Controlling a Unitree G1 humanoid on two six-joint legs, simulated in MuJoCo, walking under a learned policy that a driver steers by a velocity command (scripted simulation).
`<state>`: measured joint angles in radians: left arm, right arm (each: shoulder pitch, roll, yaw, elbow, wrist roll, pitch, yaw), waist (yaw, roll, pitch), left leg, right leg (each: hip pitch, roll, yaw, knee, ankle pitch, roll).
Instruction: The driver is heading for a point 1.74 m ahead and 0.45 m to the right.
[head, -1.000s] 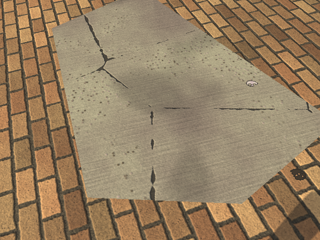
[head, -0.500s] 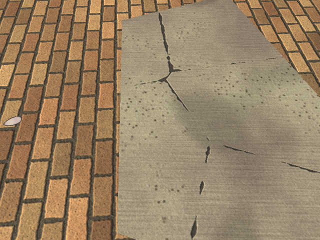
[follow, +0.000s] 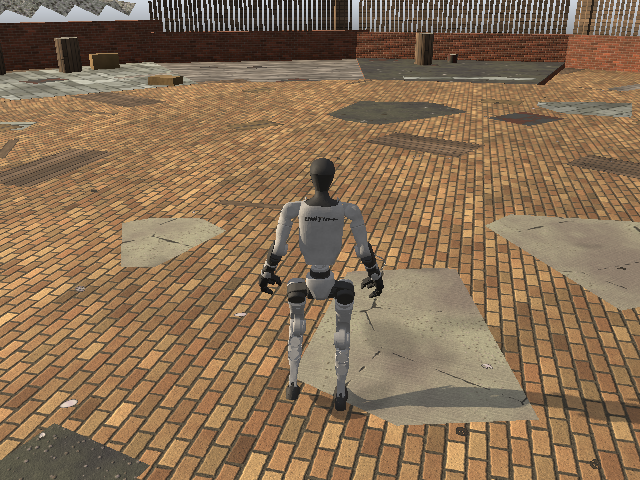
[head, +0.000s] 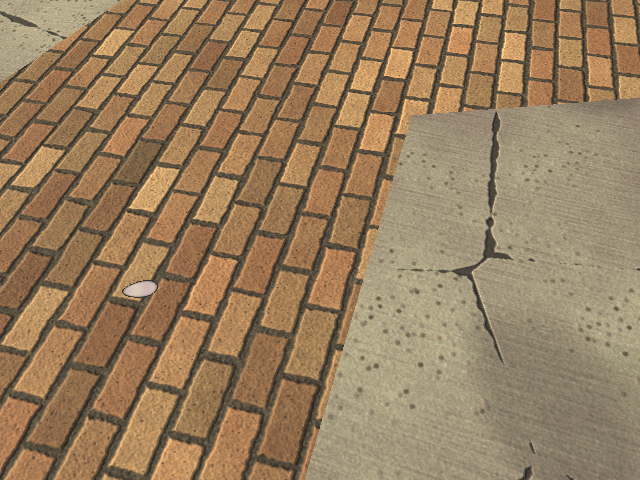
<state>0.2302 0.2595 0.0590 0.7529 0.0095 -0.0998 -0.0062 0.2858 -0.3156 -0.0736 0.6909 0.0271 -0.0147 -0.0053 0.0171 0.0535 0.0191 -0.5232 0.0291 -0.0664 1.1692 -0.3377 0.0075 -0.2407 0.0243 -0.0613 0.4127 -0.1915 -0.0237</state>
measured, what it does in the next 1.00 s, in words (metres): walks ahead, turning right: left foot, then right foot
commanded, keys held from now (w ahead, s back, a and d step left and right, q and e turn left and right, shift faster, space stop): w+q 0.12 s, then w+e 0.88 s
